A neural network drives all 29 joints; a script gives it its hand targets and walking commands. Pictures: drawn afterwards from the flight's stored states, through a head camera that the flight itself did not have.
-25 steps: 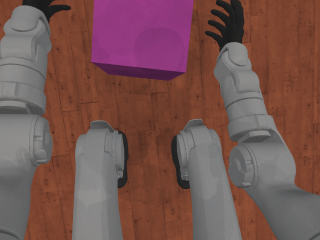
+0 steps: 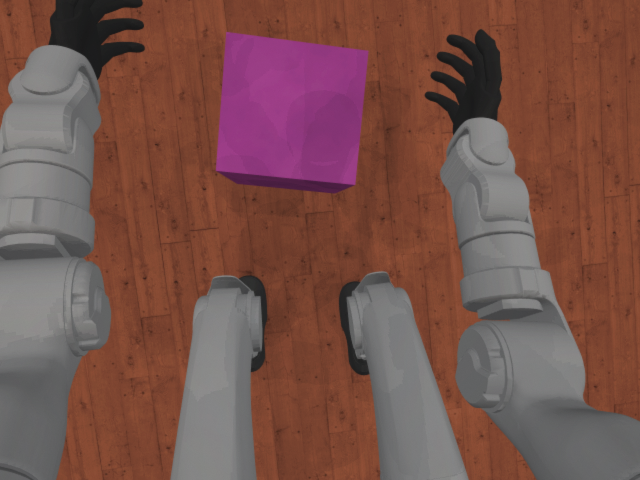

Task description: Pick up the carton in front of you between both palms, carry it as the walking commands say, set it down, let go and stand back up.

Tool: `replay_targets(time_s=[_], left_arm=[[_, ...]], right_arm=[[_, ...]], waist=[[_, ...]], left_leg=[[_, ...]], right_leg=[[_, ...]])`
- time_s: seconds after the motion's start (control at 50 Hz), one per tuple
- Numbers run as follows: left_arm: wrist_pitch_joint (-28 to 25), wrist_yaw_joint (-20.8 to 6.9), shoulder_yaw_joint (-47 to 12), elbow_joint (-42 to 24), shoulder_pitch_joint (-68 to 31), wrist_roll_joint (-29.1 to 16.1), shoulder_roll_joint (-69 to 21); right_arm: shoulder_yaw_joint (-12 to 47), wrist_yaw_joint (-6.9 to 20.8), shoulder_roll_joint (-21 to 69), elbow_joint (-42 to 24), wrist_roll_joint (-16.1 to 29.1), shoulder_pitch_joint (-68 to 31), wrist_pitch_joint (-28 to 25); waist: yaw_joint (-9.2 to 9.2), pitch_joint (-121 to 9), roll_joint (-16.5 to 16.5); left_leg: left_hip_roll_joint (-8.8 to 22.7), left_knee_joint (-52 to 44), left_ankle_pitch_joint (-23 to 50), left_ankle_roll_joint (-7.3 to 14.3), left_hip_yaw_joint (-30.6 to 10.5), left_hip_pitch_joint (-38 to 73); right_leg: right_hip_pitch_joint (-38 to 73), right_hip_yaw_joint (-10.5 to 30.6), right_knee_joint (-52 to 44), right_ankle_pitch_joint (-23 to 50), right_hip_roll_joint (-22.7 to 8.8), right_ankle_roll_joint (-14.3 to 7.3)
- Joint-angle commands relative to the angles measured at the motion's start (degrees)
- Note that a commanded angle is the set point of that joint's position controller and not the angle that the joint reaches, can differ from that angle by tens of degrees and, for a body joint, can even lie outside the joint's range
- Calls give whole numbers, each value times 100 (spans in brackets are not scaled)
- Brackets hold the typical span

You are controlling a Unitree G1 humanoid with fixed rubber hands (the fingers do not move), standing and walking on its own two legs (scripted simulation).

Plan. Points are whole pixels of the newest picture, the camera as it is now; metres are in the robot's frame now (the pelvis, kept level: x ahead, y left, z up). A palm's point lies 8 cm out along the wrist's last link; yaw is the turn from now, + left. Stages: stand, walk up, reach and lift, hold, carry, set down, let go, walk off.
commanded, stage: set down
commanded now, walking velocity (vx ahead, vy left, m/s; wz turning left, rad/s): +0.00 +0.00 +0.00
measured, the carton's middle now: (291, 128) +0.53 +0.02 -0.42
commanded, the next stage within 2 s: let go in 0.24 s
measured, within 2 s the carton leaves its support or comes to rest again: neither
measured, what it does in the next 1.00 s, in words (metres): rises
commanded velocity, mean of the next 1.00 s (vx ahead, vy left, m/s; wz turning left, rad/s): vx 0.00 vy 0.00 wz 0.00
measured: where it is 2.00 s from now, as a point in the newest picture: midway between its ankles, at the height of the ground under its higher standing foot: (306, 341)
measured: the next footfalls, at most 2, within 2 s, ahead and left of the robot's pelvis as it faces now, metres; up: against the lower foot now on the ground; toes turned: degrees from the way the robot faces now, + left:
none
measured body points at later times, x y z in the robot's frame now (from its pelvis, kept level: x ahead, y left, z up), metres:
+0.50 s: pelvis +0.04 +0.01 +0.13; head +0.31 +0.03 +0.49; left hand +0.50 +0.25 +0.02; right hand +0.45 -0.17 +0.01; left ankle +0.10 +0.12 -0.51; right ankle +0.08 -0.13 -0.51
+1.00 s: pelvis +0.11 -0.01 +0.22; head +0.22 +0.00 +0.65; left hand +0.35 +0.23 +0.13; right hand +0.32 -0.23 +0.13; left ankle +0.10 +0.12 -0.51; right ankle +0.08 -0.13 -0.51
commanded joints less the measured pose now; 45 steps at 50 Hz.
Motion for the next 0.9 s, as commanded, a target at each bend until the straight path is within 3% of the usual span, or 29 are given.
replay_targets(time_s=[0.0,0.04,0.06,0.08,0.1,0.12,0.14,0.24,0.26,0.3,0.36,0.38,0.4,0.42,0.44,0.46,0.52,0.54,0.58,0.6,0.62,0.64,0.66,0.72,0.74,0.76,0.78,0.82,0.88], left_arm=[[-97,-69,133,-363,-1229,64,822],[-184,-129,338,-323,-953,220,539],[-255,-159,440,-575,-902,388,607],[-262,-160,483,-467,-810,527,682],[-262,-165,308,-676,-1027,436,433],[-257,-161,378,-323,-764,417,596],[-284,-163,471,-318,-610,561,499],[-256,-194,588,-343,-1117,634,574],[-241,-190,591,-175,-887,717,372],[-258,-153,858,135,-483,917,486],[-286,-88,742,-149,633,940,-72],[-321,28,866,-360,649,1118,-107],[-404,76,919,-714,953,1065,-222],[-449,194,964,-1030,980,1223,-27],[-458,247,730,-1147,1268,1156,-492],[-518,314,965,-1289,1649,1115,-365],[-568,407,612,-1790,2412,892,-744],[-605,446,666,-1617,2622,943,-476],[-726,373,264,-2024,2871,667,-544],[-769,396,567,-1948,3344,698,-428],[-789,385,330,-2053,3377,605,-667],[-802,389,282,-2009,3625,707,-655],[-817,328,430,-1946,3905,667,-466],[-956,330,182,-2255,4541,491,-648],[-1033,347,110,-2385,4769,356,-589],[-1070,355,133,-2181,5044,481,-692],[-1064,410,288,-2236,5600,667,-708],[-1143,402,-212,-2395,5647,395,-984],[-1190,424,-116,-2683,6397,459,-1004]], right_arm=[[14,56,-250,-656,-137,-881,-149],[-94,94,-137,-255,-238,-262,-205],[-133,95,-205,-402,-204,-288,-221],[-138,159,91,-454,-268,-220,-281],[-171,220,-95,-374,-202,-113,-300],[-141,265,110,172,-245,-43,-266],[-217,301,-110,-511,-377,-213,-353],[-336,248,-47,-632,-471,-716,-294],[-86,270,-26,-550,-319,-313,-217],[-95,385,-81,-429,-532,-79,-215],[-86,507,-27,-219,-774,1275,-254],[-40,636,-38,-223,-925,1406,-331],[232,763,-31,-703,-851,1369,-439],[-43,836,-365,-813,-960,1453,-521],[37,901,-454,-774,-1035,1680,-565],[380,965,-394,-833,-882,1969,-621],[375,1199,-783,-992,-909,2674,-757],[571,1277,-581,-830,-863,2715,-745],[431,1395,-744,-1007,-834,3207,-820],[494,1404,-914,-837,-820,3400,-825],[622,1431,-831,-917,-735,3575,-906],[913,1470,-543,-697,-524,3890,-911],[723,1474,-927,-845,-617,4034,-953],[929,1509,-863,-887,-442,4429,-1094],[1082,1531,-887,-1041,-480,4795,-1150],[896,1500,-1040,-1093,-455,5048,-1208],[855,1513,-1123,-763,-350,5199,-1206],[1202,1552,-879,-930,-333,5649,-1262],[1404,1571,-1111,-1361,-156,5807,-1284]], waist=[[-50,-6078,373],[-247,-5827,579],[-7,-6129,715],[4,-5917,656],[-141,-5986,1037],[-82,-5648,844],[-81,-5367,631],[-74,-5614,372],[-55,-5420,616],[225,-5539,328],[-111,-5634,532],[-90,-5354,579],[264,-5260,380],[151,-5611,471],[-2,-5417,732],[119,-5505,336],[-85,-5093,437],[155,-4693,288],[-196,-5032,531],[223,-4425,504],[-46,-4166,108],[238,-3910,510],[-39,-3942,278],[169,-3661,518],[95,-3625,86],[-221,-3552,-43],[275,-3126,588],[-28,-2754,-98],[16,-2469,93]], left_leg=[[-263,-1012,2249,79,215,4812],[-264,-1294,2227,19,231,5071],[-306,-1290,2253,67,241,5277],[-225,-1574,2523,57,42,5345],[-218,-1688,2433,-45,112,5706],[-157,-1917,2338,-56,101,5492],[-251,-2020,2142,12,182,5183],[-224,-2458,2062,34,141,5547],[-240,-2729,2246,47,243,6000],[-155,-2832,2465,90,136,6115],[-224,-3254,2856,-22,102,7291],[-206,-3380,2868,7,-13,7409],[-212,-3498,3089,6,37,7450],[-190,-3531,3635,14,-155,7950],[-155,-3558,3956,-83,-182,8194],[-86,-3583,4000,17,-200,8529],[-66,-4036,3765,-99,-279,8847],[-67,-4183,3729,-35,-245,8495],[-131,-4321,3455,-106,-98,8481],[-149,-4396,3324,-116,33,8138],[-105,-4579,3104,-19,-91,8295],[-145,-4634,2984,-46,-52,8234],[-176,-4604,2843,-48,45,8453],[-144,-4898,3089,-48,53,8527],[-151,-4893,3494,8,-41,8793],[-145,-4893,3200,62,2,9131],[-79,-5081,3633,-6,-57,9158],[-109,-5409,3226,52,-41,8889],[-62,-5647,3663,87,6,9606]], right_leg=[[2569,-548,-1417,1903,171,325],[2575,-563,-1637,2066,157,288],[2769,-499,-1688,1929,152,248],[2442,-565,-1758,2116,225,307],[2407,-553,-1961,2063,193,199],[2546,-544,-2035,1834,207,217],[2760,-551,-2204,1856,172,236],[3725,-480,-2827,1901,107,292],[3690,-484,-3081,2055,133,300],[3790,-455,-3109,2101,102,301],[4313,-657,-3463,2276,131,326],[3888,-616,-3521,2194,136,199],[4202,-549,-3646,2333,95,164],[4084,-580,-3659,2389,147,131],[4094,-431,-3862,2520,106,45],[4223,-464,-3930,2456,108,84],[4491,-541,-4236,2434,81,-3],[4656,-358,-4371,2416,67,17],[5694,-294,-4463,2685,-9,-23],[5700,-191,-4531,2539,-57,-36],[5803,-305,-4668,2551,-42,-33],[5981,-146,-4742,2350,-107,-56],[6177,-231,-4800,2366,-65,-9],[6899,6,-5081,2876,-141,-90],[7100,-48,-5065,3146,-146,-54],[7342,-117,-5118,3200,-97,-19],[7022,9,-5242,3299,-169,-94],[7748,-47,-5350,3572,-178,-2],[8121,-73,-5770,3526,-145,-22]])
